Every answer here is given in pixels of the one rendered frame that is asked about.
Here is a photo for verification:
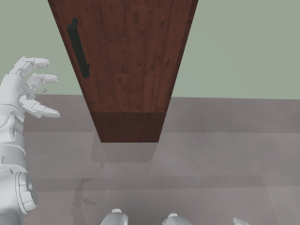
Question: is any left robot forearm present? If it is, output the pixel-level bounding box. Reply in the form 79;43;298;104
0;104;28;177

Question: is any left robot shin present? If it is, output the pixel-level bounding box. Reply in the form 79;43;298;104
112;208;122;213

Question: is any left robot hand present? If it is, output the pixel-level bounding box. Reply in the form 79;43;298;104
0;56;60;118

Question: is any left robot upper arm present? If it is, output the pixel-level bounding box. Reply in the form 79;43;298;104
0;172;38;225

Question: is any handle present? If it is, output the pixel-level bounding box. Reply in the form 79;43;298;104
67;18;90;78

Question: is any robot right thigh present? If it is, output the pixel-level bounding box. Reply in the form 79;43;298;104
162;216;192;225

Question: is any cupboard door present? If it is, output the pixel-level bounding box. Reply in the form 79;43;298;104
53;0;192;113

